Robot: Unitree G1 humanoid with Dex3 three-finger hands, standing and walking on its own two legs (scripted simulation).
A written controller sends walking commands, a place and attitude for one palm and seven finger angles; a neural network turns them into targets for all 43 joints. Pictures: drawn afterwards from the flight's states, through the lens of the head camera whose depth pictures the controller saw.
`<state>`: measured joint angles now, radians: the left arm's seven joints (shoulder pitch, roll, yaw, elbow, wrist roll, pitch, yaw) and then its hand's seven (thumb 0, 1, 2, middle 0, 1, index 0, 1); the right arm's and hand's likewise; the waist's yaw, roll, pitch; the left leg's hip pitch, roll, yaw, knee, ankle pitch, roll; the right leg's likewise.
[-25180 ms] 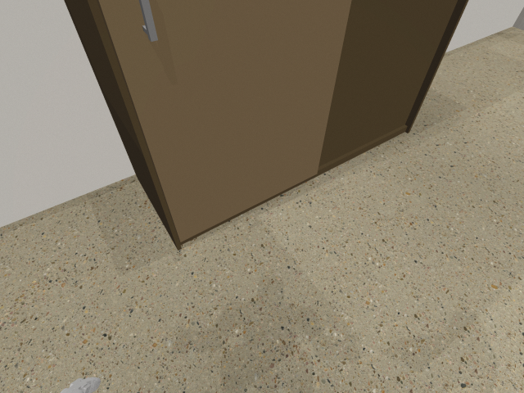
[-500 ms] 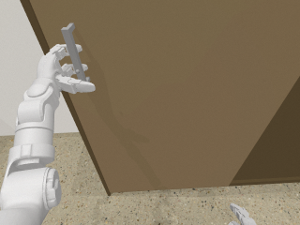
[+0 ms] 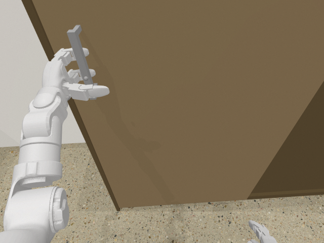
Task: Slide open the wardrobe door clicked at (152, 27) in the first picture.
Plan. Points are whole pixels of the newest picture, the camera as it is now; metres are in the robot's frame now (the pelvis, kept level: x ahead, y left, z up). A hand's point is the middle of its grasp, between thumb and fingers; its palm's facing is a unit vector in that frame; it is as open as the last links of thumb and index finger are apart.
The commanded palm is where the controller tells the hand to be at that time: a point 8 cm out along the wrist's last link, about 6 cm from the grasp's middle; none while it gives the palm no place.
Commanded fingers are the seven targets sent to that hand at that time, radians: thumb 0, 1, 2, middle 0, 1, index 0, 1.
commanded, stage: grip the handle and tug to test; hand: left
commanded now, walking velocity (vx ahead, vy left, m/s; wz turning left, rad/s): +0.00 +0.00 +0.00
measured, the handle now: (85, 64) +0.48 +0.22 +0.24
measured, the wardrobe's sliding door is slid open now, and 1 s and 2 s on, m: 0.00 0.00 0.00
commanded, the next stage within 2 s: tug the door sideways, standing still in 1.20 s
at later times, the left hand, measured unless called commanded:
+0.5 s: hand (87, 76) +0.42 +0.19 +0.24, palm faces +0.15 -0.99 +0.00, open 6.3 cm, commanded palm +0.38 +0.24 +0.24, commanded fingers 0.00 0.90 0.90 -0.45 -1.40 -0.45 -1.40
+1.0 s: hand (88, 77) +0.42 +0.19 +0.24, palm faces +0.15 -0.99 +0.00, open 6.3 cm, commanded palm +0.37 +0.23 +0.24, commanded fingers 0.00 0.90 0.90 -0.45 -1.40 -0.45 -1.40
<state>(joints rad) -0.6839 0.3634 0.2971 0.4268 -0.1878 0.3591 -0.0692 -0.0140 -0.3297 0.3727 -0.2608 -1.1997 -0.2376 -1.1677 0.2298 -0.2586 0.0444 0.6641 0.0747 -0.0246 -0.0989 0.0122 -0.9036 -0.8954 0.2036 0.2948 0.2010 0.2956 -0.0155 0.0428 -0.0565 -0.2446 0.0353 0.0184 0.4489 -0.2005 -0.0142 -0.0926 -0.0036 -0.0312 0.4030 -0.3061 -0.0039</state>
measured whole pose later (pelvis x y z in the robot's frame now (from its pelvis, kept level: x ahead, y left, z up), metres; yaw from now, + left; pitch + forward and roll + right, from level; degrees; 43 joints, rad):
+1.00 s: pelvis +0.02 -0.01 +0.00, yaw +0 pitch +1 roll +0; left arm -0.63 0.35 0.31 0.32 -0.19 0.40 -0.06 0.00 0.71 0.79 -0.31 -1.35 -0.25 -1.35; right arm 0.20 -0.26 0.04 0.65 0.07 0.00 -0.09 0.01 -0.90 -0.90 0.20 0.29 0.20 0.30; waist 0.00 0.04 -0.06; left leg -0.23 0.03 0.02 0.44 -0.22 -0.02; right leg -0.08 -0.01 -0.03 0.40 -0.33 -0.01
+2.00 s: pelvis +0.02 +0.01 +0.00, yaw +5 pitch +1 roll +0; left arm -0.75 0.19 0.14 0.29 -0.13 0.45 0.09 0.01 0.82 0.84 -0.32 -1.40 -0.26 -1.40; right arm 0.16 -0.22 0.05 0.71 0.04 -0.03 -0.07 0.01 -0.90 -0.90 0.20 0.29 0.20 0.30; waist 0.06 0.04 -0.04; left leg -0.25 -0.01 -0.05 0.47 -0.22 -0.01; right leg -0.07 -0.03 -0.06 0.42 -0.34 0.00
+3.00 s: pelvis +0.04 -0.09 -0.01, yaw +6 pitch -3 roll -2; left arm -0.75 0.28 0.18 0.16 -0.09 -0.06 0.14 -0.02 0.77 0.86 -0.47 -1.41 -0.28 -1.32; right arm 0.03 -0.20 -0.03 0.65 0.05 -0.04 -0.01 0.01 -0.91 -0.90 0.20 0.29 0.20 0.29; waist 0.10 0.02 0.28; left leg -0.28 0.15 0.09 0.62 -0.28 -0.04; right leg -0.57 -0.03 0.01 1.24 -0.41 0.01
